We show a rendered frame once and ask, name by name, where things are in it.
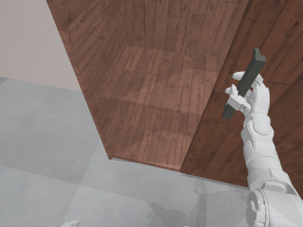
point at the wardrobe door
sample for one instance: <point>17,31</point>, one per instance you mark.
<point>275,27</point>

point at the right robot hand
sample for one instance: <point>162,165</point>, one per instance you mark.
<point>255,101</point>

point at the robot right upper arm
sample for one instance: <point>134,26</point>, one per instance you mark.
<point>268,208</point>

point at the right robot forearm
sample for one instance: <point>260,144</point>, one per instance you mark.
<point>259,152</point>

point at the handle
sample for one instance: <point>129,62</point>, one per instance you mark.
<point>247,80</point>

